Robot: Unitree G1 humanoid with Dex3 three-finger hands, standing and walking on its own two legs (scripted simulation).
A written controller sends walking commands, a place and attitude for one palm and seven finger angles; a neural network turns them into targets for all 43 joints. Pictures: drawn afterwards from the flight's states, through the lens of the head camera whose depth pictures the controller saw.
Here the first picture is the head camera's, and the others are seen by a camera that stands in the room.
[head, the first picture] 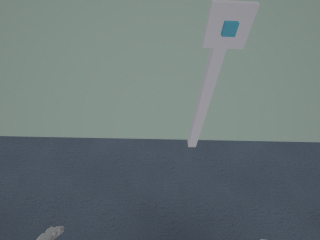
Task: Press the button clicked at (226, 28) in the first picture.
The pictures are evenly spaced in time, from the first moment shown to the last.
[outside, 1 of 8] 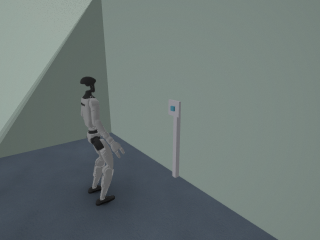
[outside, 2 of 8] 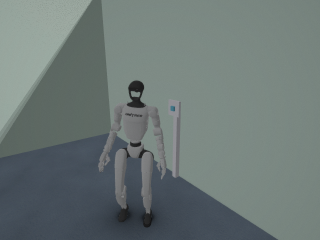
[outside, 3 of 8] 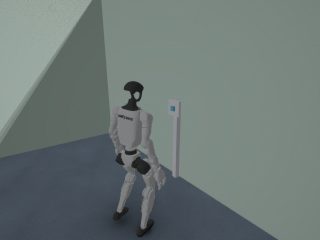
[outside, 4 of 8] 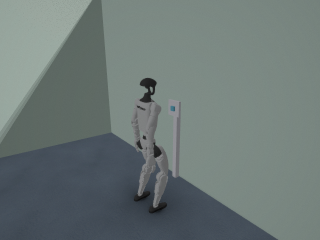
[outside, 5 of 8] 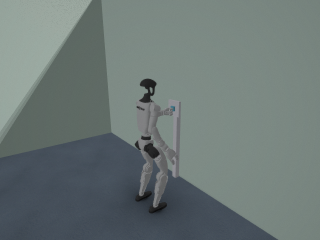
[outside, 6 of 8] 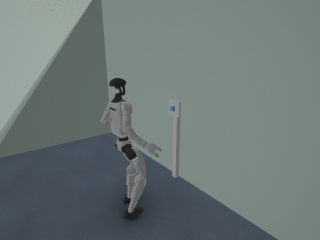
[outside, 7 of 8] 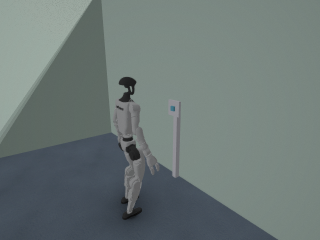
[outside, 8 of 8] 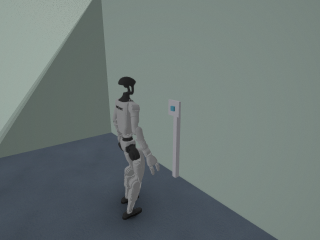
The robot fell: no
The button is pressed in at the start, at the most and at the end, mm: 0 13 0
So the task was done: yes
